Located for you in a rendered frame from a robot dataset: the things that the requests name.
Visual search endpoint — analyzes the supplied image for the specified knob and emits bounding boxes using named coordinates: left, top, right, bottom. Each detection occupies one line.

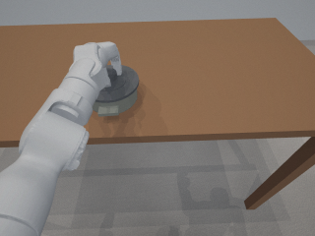
left=106, top=68, right=118, bottom=83

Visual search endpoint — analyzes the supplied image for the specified pot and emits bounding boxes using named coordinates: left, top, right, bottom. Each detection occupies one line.
left=93, top=90, right=138, bottom=117

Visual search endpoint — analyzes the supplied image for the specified left robot upper arm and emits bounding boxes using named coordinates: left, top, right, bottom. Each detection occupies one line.
left=0, top=110, right=90, bottom=236

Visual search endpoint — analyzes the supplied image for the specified lid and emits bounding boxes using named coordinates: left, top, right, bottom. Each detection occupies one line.
left=95, top=65, right=139, bottom=103

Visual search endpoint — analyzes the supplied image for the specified table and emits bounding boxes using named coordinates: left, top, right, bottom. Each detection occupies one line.
left=0, top=18, right=315, bottom=210

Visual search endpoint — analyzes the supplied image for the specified robot left hand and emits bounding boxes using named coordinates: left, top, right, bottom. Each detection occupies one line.
left=97, top=41, right=122, bottom=88

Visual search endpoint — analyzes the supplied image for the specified robot left forearm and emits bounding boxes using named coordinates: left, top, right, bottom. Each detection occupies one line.
left=19, top=42, right=108, bottom=154

